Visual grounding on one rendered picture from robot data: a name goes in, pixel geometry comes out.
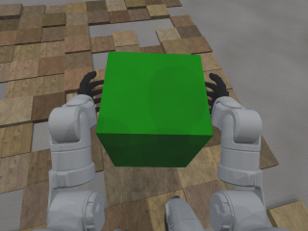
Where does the robot right hand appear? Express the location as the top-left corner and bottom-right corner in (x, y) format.
(205, 73), (229, 115)

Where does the robot left hand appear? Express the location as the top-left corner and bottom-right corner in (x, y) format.
(77, 71), (104, 113)

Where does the carton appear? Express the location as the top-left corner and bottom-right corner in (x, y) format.
(95, 51), (214, 167)

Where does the right robot forearm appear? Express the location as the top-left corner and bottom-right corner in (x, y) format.
(211, 96), (268, 222)

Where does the left robot upper arm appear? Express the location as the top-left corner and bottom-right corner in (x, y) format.
(31, 190), (105, 231)

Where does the robot right shin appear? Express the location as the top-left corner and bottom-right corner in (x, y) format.
(167, 194), (180, 231)

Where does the right robot thigh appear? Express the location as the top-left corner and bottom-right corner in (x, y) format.
(165, 198), (205, 231)

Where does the right robot upper arm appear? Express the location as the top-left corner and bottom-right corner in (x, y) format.
(209, 190), (290, 231)

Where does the left robot forearm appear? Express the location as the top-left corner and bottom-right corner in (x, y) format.
(46, 94), (97, 227)

